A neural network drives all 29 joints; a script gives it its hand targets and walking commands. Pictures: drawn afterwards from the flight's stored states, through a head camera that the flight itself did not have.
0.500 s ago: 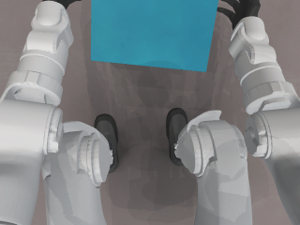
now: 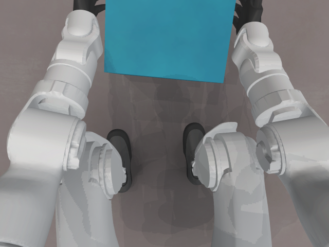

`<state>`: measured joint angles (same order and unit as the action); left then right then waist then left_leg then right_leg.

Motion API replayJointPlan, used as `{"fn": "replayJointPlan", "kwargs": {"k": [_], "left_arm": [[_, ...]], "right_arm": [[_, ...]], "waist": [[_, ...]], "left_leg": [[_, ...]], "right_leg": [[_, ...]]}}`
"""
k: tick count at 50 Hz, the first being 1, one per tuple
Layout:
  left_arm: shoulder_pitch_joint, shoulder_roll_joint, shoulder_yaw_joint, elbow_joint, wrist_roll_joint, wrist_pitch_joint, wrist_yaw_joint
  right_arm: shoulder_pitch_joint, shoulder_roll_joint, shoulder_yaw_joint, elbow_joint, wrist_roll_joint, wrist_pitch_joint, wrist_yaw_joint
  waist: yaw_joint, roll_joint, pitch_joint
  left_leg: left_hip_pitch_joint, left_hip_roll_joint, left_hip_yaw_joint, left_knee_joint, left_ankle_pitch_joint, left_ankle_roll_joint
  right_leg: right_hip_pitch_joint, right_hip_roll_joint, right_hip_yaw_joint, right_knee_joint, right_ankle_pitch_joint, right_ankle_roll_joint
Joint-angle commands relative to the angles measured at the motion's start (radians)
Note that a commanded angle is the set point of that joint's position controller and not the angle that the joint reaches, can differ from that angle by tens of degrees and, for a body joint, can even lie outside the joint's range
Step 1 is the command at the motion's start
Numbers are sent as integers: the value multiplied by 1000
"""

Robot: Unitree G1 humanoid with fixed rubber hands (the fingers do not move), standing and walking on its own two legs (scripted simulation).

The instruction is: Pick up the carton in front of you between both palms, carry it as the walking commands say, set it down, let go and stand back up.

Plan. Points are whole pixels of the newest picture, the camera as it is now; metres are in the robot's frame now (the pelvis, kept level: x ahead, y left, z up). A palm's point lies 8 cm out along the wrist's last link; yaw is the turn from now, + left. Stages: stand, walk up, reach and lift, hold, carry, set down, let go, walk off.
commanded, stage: reach and lift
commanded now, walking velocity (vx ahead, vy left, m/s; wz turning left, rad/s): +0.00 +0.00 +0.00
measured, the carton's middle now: (164, 32) +0.51 -0.02 -0.25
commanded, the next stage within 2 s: none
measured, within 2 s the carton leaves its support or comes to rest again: leaves its support in 0.26 s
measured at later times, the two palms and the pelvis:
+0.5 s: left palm (53, 2) +0.51 +0.14 -0.07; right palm (273, 11) +0.50 -0.16 -0.07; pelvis +0.00 +0.00 +0.02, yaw +2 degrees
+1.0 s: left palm out of the picture +0.48 +0.13 +0.09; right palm out of the picture +0.46 -0.16 +0.09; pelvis +0.02 +0.00 +0.14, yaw +0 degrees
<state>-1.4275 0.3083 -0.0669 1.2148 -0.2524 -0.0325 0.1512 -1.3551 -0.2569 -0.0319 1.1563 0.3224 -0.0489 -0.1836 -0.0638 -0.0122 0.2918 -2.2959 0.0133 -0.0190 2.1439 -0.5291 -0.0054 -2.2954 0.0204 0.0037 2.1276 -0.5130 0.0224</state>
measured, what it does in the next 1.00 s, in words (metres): rises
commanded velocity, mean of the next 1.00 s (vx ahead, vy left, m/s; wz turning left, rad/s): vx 0.00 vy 0.00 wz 0.00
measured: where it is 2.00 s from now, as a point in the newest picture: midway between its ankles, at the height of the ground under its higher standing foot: (159, 167)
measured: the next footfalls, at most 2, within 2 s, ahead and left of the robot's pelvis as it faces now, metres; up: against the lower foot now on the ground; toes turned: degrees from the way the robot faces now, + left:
none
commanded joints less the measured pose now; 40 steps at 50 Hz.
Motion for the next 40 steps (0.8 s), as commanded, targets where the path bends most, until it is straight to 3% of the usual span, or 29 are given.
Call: {"fn": "replayJointPlan", "kwargs": {"k": [1,4,8,11,15,17,20,23,26,30,32,40], "left_arm": [[-338,-270,-85,-104,0,-24,-51],[-463,-607,-135,-123,21,-8,-123],[-512,-811,-116,-161,62,22,-178],[-549,-915,-161,-261,25,34,-186],[-579,-1053,-241,-480,-29,69,-180],[-511,-1130,-238,-540,-22,100,-182],[-453,-1201,-214,-604,33,155,-201],[-397,-1254,-167,-574,98,208,-235],[-321,-1267,-55,-442,198,255,-267],[-272,-1295,56,-365,301,291,-288],[-271,-1297,79,-371,322,298,-294],[-202,-1346,43,-437,337,321,-296]], "right_arm": [[-310,270,85,-111,-6,-26,63],[-479,570,135,-136,-32,-5,144],[-576,766,138,-207,-75,38,217],[-614,867,185,-303,-36,55,233],[-627,995,266,-483,19,93,232],[-639,1021,286,-598,12,120,235],[-587,1072,281,-683,-36,172,258],[-484,1137,229,-624,-125,230,285],[-382,1196,128,-476,-232,281,311],[-329,1208,3,-385,-354,321,333],[-324,1221,-22,-389,-377,329,343],[-300,1311,89,-477,-348,366,373]], "waist": [[13,64,-1105],[12,76,-1093],[8,79,-1131],[2,75,-1315],[-9,67,-1648],[-16,62,-1744],[-14,44,-1734],[-23,54,-1549],[-10,70,-1304],[-24,82,-1245],[-33,78,-1288],[24,22,-1435]], "left_leg": [[592,-78,6,-156,224,11],[568,-100,9,-144,216,16],[578,-128,34,-131,198,21],[684,-143,56,-115,270,19],[875,-160,78,-108,391,10],[957,-170,79,-119,420,8],[900,-182,85,-157,377,7],[763,-186,86,-224,224,5],[637,-189,83,-305,73,9],[594,-195,82,-393,18,8],[636,-197,76,-424,29,6],[817,-202,72,-534,93,9]], "right_leg": [[525,57,-28,-167,241,18],[495,80,-34,-145,229,12],[507,102,-60,-125,208,8],[598,115,-83,-108,276,13],[766,132,-107,-107,394,19],[781,140,-117,-124,403,20],[806,148,-110,-170,376,15],[728,148,-102,-237,246,12],[600,143,-89,-311,92,-2],[622,142,-83,-394,33,-12],[653,143,-82,-418,49,-12],[812,151,-75,-525,98,9]]}}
